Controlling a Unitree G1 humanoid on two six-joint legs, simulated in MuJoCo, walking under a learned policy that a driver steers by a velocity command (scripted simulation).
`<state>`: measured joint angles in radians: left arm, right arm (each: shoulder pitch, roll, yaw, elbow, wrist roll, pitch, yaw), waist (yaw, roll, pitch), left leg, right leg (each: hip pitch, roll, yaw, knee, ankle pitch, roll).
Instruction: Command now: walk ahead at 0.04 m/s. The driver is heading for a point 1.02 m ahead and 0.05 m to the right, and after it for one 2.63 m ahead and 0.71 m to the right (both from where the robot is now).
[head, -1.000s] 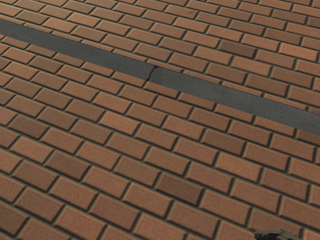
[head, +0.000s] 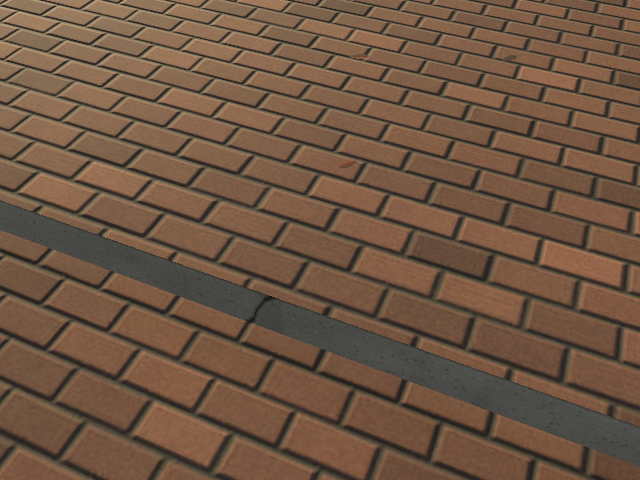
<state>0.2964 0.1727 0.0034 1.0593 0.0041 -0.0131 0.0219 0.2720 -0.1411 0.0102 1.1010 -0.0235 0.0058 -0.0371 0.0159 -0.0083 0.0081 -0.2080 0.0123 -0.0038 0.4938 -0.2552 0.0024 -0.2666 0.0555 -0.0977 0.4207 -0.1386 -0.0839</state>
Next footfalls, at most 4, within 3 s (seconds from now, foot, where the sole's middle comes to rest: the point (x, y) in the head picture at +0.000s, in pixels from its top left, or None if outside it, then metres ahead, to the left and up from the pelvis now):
1.16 left None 0.48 0.06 -0.77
1.84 right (404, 282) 0.96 -0.16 -0.63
2.48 left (354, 187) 1.29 -0.05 -0.63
3.00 right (453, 146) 1.48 -0.35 -0.63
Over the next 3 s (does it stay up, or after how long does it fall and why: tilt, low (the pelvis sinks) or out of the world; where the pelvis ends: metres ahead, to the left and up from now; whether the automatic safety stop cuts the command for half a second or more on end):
stays up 1.38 -0.21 0.12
